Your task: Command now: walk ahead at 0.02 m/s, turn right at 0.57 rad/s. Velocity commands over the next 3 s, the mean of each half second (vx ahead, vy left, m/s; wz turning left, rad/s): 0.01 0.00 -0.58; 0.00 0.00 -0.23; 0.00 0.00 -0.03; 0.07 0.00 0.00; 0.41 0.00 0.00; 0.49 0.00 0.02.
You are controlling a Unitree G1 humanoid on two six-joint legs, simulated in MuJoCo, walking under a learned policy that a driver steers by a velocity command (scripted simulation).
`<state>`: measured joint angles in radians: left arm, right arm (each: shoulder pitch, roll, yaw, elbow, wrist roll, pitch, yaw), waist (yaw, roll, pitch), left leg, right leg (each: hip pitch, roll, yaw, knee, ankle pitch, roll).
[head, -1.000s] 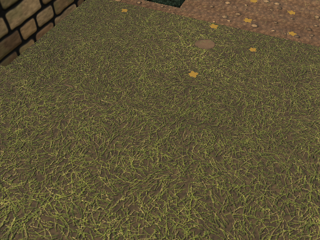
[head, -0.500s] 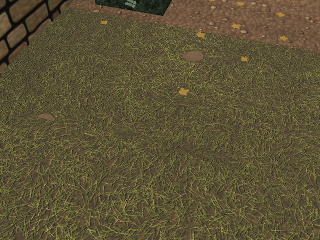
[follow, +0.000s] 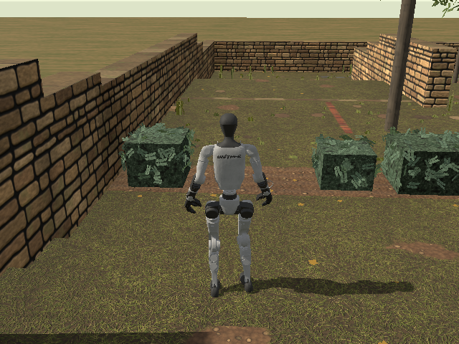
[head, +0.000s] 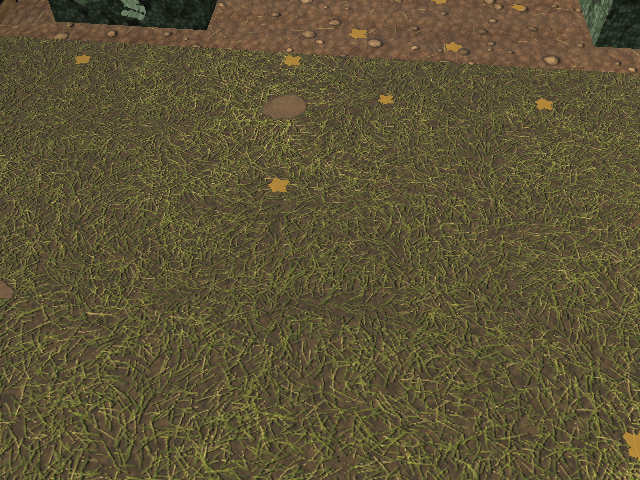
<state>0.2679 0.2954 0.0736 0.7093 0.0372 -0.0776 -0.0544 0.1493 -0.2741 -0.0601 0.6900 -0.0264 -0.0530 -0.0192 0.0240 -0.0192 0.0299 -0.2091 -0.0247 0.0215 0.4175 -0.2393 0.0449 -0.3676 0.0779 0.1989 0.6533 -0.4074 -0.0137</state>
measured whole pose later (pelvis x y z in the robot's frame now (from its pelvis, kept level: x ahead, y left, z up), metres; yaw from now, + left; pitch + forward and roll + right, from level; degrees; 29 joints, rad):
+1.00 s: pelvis -0.04 -0.08 -0.02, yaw -24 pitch +1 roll -1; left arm 0.17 0.26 0.00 0.60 -0.01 -0.06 -0.12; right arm 0.26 -0.26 0.00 0.78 -0.01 -0.06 0.06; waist -0.04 0.04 0.06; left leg -0.29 0.11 0.01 0.64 -0.38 -0.07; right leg -0.31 0.11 -0.02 0.58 -0.29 -0.08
